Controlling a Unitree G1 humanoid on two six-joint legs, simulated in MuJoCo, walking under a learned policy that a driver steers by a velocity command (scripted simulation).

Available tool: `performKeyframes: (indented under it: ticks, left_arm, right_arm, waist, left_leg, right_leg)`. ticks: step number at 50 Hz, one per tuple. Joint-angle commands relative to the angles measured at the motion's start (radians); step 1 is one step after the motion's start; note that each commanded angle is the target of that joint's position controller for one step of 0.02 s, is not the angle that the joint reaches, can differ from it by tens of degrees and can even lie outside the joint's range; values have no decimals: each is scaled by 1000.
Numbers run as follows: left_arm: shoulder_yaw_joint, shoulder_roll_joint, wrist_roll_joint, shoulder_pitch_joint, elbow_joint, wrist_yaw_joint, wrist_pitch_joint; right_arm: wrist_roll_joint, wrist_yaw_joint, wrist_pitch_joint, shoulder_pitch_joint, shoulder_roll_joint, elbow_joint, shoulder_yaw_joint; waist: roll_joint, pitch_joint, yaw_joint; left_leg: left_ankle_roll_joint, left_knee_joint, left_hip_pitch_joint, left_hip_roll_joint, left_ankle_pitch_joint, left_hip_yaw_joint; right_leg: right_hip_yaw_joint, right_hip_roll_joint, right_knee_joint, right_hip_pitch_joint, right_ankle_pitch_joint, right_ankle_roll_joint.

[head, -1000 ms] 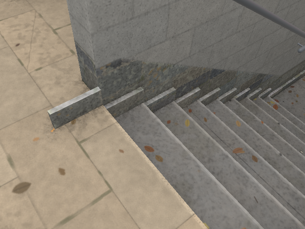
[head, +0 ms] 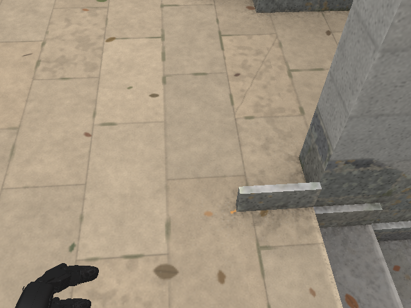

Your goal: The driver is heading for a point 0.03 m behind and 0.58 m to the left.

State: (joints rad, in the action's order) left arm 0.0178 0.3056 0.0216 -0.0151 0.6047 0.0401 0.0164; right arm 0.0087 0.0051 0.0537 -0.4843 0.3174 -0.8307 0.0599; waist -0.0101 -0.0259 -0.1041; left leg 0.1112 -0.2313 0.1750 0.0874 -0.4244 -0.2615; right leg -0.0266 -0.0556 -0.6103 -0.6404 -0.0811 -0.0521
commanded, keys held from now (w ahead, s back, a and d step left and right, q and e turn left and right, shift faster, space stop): w+q+shift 0.40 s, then q+shift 0.42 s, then w+q+shift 0.18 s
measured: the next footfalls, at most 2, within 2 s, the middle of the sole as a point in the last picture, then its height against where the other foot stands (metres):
right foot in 0.04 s outside the picture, level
left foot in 0.50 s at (126, 277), level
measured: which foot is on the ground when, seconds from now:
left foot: down 0.00-0.06, up 0.08-0.48, down 0.50-1.00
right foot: up 0.00-0.02, down 0.04-0.50, up 0.52-1.00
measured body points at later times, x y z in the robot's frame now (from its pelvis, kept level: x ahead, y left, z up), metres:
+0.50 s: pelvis +0.40 +0.10 -0.03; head +0.43 +0.12 +0.42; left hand +0.24 +0.31 -0.16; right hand +0.74 +0.01 -0.08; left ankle +0.54 +0.19 -0.73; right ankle +0.21 -0.16 -0.68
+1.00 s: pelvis +0.66 +0.26 +0.01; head +0.67 +0.30 +0.46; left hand +0.62 +0.59 -0.06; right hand +0.92 +0.07 -0.09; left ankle +0.54 +0.19 -0.72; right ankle +0.85 +0.30 -0.70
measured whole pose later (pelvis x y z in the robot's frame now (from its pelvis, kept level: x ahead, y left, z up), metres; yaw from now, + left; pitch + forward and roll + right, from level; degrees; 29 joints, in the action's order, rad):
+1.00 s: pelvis +0.66 +0.26 +0.01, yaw +59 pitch +3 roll +1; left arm -0.01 0.29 0.04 0.01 0.61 0.00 0.00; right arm 0.02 -0.01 0.02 -0.43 0.35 -0.77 0.10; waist -0.04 -0.03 -0.12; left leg 0.18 -0.39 -0.01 0.27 -0.33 -0.44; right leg -0.11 0.01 -0.66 -0.59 -0.14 -0.03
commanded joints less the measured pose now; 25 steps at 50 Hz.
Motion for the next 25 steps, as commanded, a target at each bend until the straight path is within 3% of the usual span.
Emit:
performKeyframes:
  ticks: [1,2,3,4,5,6,7,9,10,11,12,13,14,15,16,18,19,20,21,22,23,24,25]
  left_arm:
    - [68,183,-16,-284,16,-41,19]
    - [93,230,-21,-522,73,-79,14]
    - [122,345,32,-649,94,-87,26]
    - [106,306,46,-464,63,-59,34]
    - [85,192,40,-293,37,-58,35]
    - [69,128,33,-253,41,-54,38]
    - [62,100,31,-265,55,-57,41]
    - [56,78,24,-302,111,-54,56]
    - [52,67,7,-315,135,-44,71]
    - [56,79,2,-335,151,-34,86]
    - [51,68,-5,-312,153,-28,92]
    - [54,80,9,-311,158,-34,94]
    - [47,59,15,-312,170,-41,92]
    - [46,44,15,-315,185,-43,98]
    - [59,86,20,-310,182,-37,113]
    - [66,116,15,-335,196,-38,119]
    - [74,137,6,-366,204,-39,111]
    - [76,157,5,-382,209,-40,105]
    - [75,177,8,-399,220,-44,92]
    - [82,207,5,-397,218,-48,71]
    - [96,241,-2,-358,199,-53,49]
    - [93,227,-16,-334,180,-50,38]
    - [74,135,3,-371,177,-35,36]
  right_arm:
    - [5,1,27,183,266,69,66]
    - [19,8,31,246,258,67,58]
    - [-13,3,44,202,56,128,15]
    - [-26,11,44,164,0,170,-21]
    - [-3,4,19,189,78,141,-12]
    - [21,13,1,223,119,137,-2]
    - [39,30,-7,252,108,125,-2]
    - [41,67,-25,296,53,156,-18]
    - [39,78,-38,348,34,188,-25]
    - [41,84,-49,379,34,209,-25]
    - [26,92,-56,373,37,210,-24]
    - [11,93,-52,374,21,216,-30]
    - [2,93,-53,434,17,242,-36]
    - [15,94,-58,507,19,275,-40]
    - [24,96,-58,534,22,288,-42]
    - [23,114,-52,575,19,290,-48]
    - [25,109,-45,605,26,291,-45]
    - [21,102,-42,593,20,286,-45]
    - [21,94,-40,557,12,278,-47]
    - [22,80,-34,457,33,249,-35]
    - [16,67,-25,250,66,187,-10]
    - [21,42,-13,23,108,106,21]
    - [28,9,-21,68,166,76,47]
  waist:
    - [65,113,262]
    - [38,218,409]
    - [-334,363,375]
    - [-460,356,221]
    - [-273,202,171]
    - [-137,139,154]
    - [-65,80,151]
    - [-84,13,129]
    - [-86,-35,125]
    - [-72,-58,115]
    - [-71,-56,94]
    - [-98,-66,78]
    - [-89,-95,75]
    - [-40,-129,76]
    - [-7,-145,70]
    - [2,-137,88]
    - [33,-158,106]
    - [10,-138,96]
    - [-33,-110,73]
    - [-56,-42,20]
    - [-70,63,-64]
    - [-42,182,-142]
    - [70,166,-55]
  left_leg:
    - [58,-322,-379,-138,962,-94]
    - [33,-640,-553,-66,876,-44]
    - [9,-1055,-811,66,196,20]
    - [25,-1174,-889,56,-43,46]
    - [28,-1203,-896,-34,74,92]
    - [23,-1156,-876,-101,139,142]
    - [20,-1123,-866,-140,150,153]
    - [-2,-1090,-895,-180,141,150]
    - [-7,-1082,-946,-196,176,156]
    - [-15,-1101,-978,-204,209,154]
    - [-18,-1091,-992,-211,251,142]
    - [-20,-1060,-980,-218,271,155]
    - [-11,-1020,-982,-220,299,169]
    - [-6,-992,-991,-201,351,203]
    - [2,-903,-971,-197,388,263]
    - [37,-696,-876,-185,451,334]
    - [53,-651,-851,-157,426,400]
    - [74,-609,-804,-128,403,429]
    - [79,-566,-762,-76,341,458]
    - [87,-537,-663,-29,292,468]
    - [98,-496,-485,11,284,449]
    - [117,-364,-200,44,385,399]
    - [90,-385,7,-36,388,248]
  right_leg:
    - [59,93,-3,662,-135,42]
    - [32,32,-15,957,-260,41]
    - [-367,-250,149,1174,-782,82]
    - [-830,-376,418,993,-885,118]
    - [-752,-376,417,819,-911,139]
    - [-566,-346,387,701,-771,160]
    - [-439,-309,388,608,-639,158]
    - [-287,-290,439,528,-506,154]
    - [-224,-289,469,516,-462,154]
    - [-172,-318,476,500,-395,153]
    - [-79,-289,470,496,-308,140]
    - [11,-284,484,471,-228,132]
    - [84,-271,513,460,-221,114]
    - [154,-255,534,440,-147,108]
    - [219,-235,561,434,-70,105]
    - [319,-187,581,499,10,99]
    - [333,-188,578,540,142,101]
    - [354,-192,525,604,410,101]
    - [372,-202,423,682,766,108]
    - [369,-215,247,725,990,104]
    - [349,-223,2,721,1094,100]
    - [331,-216,-321,615,949,82]
    - [275,-114,-586,320,-28,38]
